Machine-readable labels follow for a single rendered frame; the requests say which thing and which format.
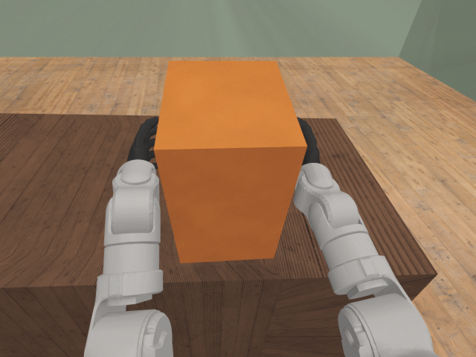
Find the robot left upper arm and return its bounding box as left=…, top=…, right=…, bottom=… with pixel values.
left=85, top=309, right=173, bottom=357

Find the robot right upper arm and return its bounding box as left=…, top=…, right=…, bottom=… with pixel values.
left=338, top=293, right=440, bottom=357

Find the left robot forearm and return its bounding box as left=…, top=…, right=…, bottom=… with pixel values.
left=84, top=159, right=163, bottom=357

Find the robot left hand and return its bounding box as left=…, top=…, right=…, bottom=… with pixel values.
left=127, top=117, right=158, bottom=169

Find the robot right hand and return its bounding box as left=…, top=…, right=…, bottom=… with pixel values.
left=297, top=117, right=321, bottom=166

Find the pedestal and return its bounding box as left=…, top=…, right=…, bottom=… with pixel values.
left=0, top=113, right=438, bottom=357

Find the carton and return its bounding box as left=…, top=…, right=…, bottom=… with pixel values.
left=154, top=61, right=307, bottom=263

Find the right robot forearm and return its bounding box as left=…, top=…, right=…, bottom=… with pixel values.
left=293, top=163, right=434, bottom=350

